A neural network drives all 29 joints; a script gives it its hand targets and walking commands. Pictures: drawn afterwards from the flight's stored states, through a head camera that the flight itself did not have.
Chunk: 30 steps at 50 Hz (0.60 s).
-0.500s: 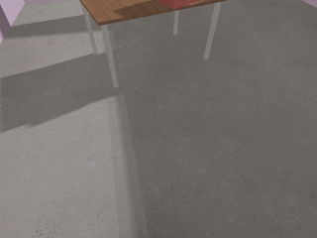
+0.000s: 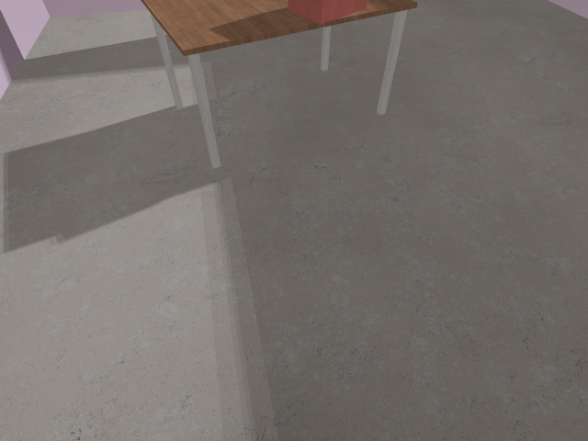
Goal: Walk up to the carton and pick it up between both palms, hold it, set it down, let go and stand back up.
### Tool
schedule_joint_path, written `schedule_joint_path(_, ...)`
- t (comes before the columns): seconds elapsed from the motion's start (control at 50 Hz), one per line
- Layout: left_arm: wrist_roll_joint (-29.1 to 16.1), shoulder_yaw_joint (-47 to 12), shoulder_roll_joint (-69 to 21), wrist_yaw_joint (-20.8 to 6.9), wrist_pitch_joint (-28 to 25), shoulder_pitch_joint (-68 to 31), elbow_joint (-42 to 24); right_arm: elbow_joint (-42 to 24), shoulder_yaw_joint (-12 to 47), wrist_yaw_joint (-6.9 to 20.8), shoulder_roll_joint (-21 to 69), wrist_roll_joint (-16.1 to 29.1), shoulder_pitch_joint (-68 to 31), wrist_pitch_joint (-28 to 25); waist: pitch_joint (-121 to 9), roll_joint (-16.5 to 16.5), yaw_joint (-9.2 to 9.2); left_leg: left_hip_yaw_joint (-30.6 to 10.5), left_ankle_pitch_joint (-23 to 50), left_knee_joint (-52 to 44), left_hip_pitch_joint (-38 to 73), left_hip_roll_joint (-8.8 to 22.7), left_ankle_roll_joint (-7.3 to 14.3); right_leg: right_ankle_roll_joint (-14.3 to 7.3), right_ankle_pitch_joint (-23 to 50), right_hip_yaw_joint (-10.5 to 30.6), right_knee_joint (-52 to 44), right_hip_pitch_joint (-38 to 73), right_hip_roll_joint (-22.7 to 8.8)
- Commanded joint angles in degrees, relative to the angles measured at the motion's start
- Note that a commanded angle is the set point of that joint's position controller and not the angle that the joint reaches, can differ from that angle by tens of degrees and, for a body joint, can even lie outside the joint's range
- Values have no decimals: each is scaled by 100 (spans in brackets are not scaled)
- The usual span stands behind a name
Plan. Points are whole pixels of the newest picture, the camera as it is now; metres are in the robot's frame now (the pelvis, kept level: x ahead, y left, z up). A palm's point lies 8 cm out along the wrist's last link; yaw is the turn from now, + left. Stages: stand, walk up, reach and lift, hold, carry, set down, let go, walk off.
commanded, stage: stand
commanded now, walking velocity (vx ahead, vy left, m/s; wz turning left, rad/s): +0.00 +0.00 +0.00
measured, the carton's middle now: out of the picture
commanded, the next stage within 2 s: walk up in 0.04 s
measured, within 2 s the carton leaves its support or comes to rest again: neither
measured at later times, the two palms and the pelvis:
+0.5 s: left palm out of the picture +0.08 +0.22 -0.12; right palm out of the picture +0.00 -0.30 -0.13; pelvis +0.02 -0.06 +0.00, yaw +4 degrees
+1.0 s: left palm out of the picture +0.04 +0.04 -0.12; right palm (502, 320) +0.35 -0.37 -0.13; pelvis +0.20 -0.15 -0.01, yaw +15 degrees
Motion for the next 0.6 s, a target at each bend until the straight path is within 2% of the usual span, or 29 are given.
schedule_joint_path(0.0, 19, 56, 496, 52, -60, 480, 4, -57, -79, -69, -428, 26, 441, -29, 157, -161, -14, -450, 311, -579, -91, 371, 244, -262, 183, 452, -671, -283, -370)
schedule_joint_path(0.02, 19, 81, 559, 32, -71, 337, -40, -91, -70, -51, -529, 5, 351, -29, 289, -249, -10, -450, 219, -530, -257, 372, 204, -275, 148, 406, -691, -261, -344)
schedule_joint_path(0.04, 21, 55, 504, 3, -62, 481, -7, -84, -93, -59, -481, -7, 396, -46, 215, 4, -13, -490, 165, -545, -86, 362, 212, -279, 124, 434, -701, -327, -319)
schedule_joint_path(0.06, 15, 50, 559, 2, -57, 362, -23, -89, -73, -63, -546, -3, 286, -38, 459, -136, 19, -509, 203, -566, -339, 397, 241, -265, 230, 391, -665, -341, -309)
schedule_joint_path(0.08, 50, 28, 464, 27, -66, 383, 15, -53, -85, -71, -519, 0, 485, -41, 289, -142, -65, -464, 200, -571, -173, 404, 196, -285, 197, 392, -665, -365, -348)
schedule_joint_path(0.1, 3, 106, 611, 42, -58, 277, -28, -27, -61, -65, -431, 10, 464, -40, 362, -94, -44, -464, 156, -624, -270, 367, 152, -276, 187, 445, -674, -333, -337)
schedule_joint_path(0.14, 2, 50, 454, 16, -68, 342, -24, -65, -75, -60, -415, -13, 267, -43, 206, 158, 27, -519, 22, -694, -209, 384, 202, -241, 252, 315, -614, -274, -271)
schedule_joint_path(0.16, 10, 64, 455, 25, -66, 296, -10, -67, -27, -54, -303, -26, 272, -59, 241, 20, -17, -563, 144, -644, -250, 444, 231, -272, 277, 370, -629, -255, -332)
schedule_joint_path(0.18, -3, 104, 597, 43, -47, 474, 68, -48, -1, -67, -192, -35, 367, -69, 205, -43, 15, -452, 226, -661, -85, 447, 209, -289, 160, 464, -700, -304, -383)
schedule_joint_path(0.2, 10, 74, 480, 55, -53, 407, 72, -18, -24, -68, -328, -1, 369, -63, 172, 80, -1, -517, 247, -624, -150, 431, 187, -291, 337, 416, -642, -261, -337)
schedule_joint_path(0.22, 163, 507, 1372, -112, -191, 262, -764, -362, -263, -16, -1044, -140, 952, -215, -640, -90, -27, -1617, -2863, -582, -246, 569, 618, -397, -2463, 459, 156, -102, -328)
schedule_joint_path(0.24, 192, 587, 1441, -198, -192, -13, -923, -428, -374, -23, -1412, -147, 905, -223, -167, 227, -115, -2409, -3943, -925, -528, 979, 853, -362, -2939, 241, 776, -938, -237)
schedule_joint_path(0.26, 218, 507, 1158, -258, -176, -220, -1009, -538, -438, -56, -1554, -185, 889, -212, 258, 394, -199, -2931, -4238, -1285, -549, 1373, 1086, -187, -2480, -244, 1332, -1569, -33)
schedule_joint_path(0.28, 264, 448, 788, -303, -204, -376, -1183, -589, -537, -81, -1701, -221, 858, -249, 381, 716, -326, -3486, -4493, -1616, -215, 1807, 1364, -89, -1875, -506, 1891, -2147, 44)
schedule_joint_path(0.3, 282, 439, 750, -317, -223, -430, -1395, -704, -579, -119, -1695, -289, 824, -281, 769, 832, -313, -3933, -4328, -1743, -113, 2034, 1603, -93, -1588, -182, 2303, -2766, -192)
schedule_joint_path(0.32, 310, 451, 792, -336, -252, -554, -1591, -705, -626, -153, -1667, -277, 731, -341, 863, 790, -349, -4054, -4052, -1820, -44, 2160, 1668, -56, -1268, 80, 2684, -3047, -375)
schedule_joint_path(0.36, 297, 572, 1052, -393, -295, -635, -1874, -786, -625, -152, -1537, -324, 868, -424, 638, 692, -327, -3711, -3722, -1825, 107, 1916, 1536, 31, -1224, 99, 2614, -3063, -395)
schedule_joint_path(0.4, 250, 596, 1036, -453, -311, -414, -1938, -951, -587, -131, -1332, -332, 675, -469, 376, 1116, -187, -2801, -2804, -1647, 241, 1350, 1318, 151, -972, -14, 2444, -2825, -290)
schedule_joint_path(0.42, 220, 649, 1039, -457, -280, -274, -2055, -935, -551, -117, -1214, -331, 638, -480, 263, 1049, -96, -2526, -2468, -1510, 322, 1291, 1228, 127, -941, 17, 2316, -2583, -371)
schedule_joint_path(0.44, 179, 607, 889, -502, -261, -124, -2116, -1040, -573, -117, -1208, -360, 550, -488, 167, 1348, -10, -2252, -2277, -1441, 195, 1144, 1202, 156, -859, -147, 2145, -2299, -325)
schedule_joint_path(0.48, 164, 633, 944, -545, -202, -136, -2302, -1162, -577, -110, -1407, -363, 278, -476, 233, 1182, 42, -1896, -2331, -1505, -630, 1044, 1155, 134, -704, -320, 1885, -1465, -374)
schedule_joint_path(0.5, 110, 653, 944, -566, -174, 220, -2321, -1306, -666, -112, -1654, -367, -43, -477, 142, 1279, 265, -1787, -2651, -1438, -1312, 1043, 1159, 88, -684, -419, 1792, -609, -379)
schedule_joint_path(0.52, 113, 688, 1039, -574, -150, 488, -2306, -1474, -662, -78, -1756, -326, -310, -446, 154, 1051, 384, -1696, -2897, -1238, -1993, 1011, 1115, 67, -520, -568, 1581, 150, -271)
schedule_joint_path(0.54, 108, 753, 1053, -520, -142, 1339, -2078, -1594, -711, -58, -1905, -313, -799, -410, 100, 842, 893, -1419, -3197, -648, -2860, 893, 930, 2, -153, -656, 1062, 1353, -314)
schedule_joint_path(0.56, 69, 891, 1414, -431, -173, 2520, -1740, -1644, -634, -21, -1626, -371, -746, -325, -268, -42, 1311, -1031, -3311, 1070, -3740, 395, 709, -50, -455, -335, 619, 2874, -318)
schedule_joint_path(0.58, 166, 962, 1942, -329, -284, 3130, -1605, -1827, -447, 55, -1042, -351, -580, -301, -452, -1461, 1535, -251, -2616, 3462, -4133, -366, 492, 215, -1970, 738, 130, 2873, -938)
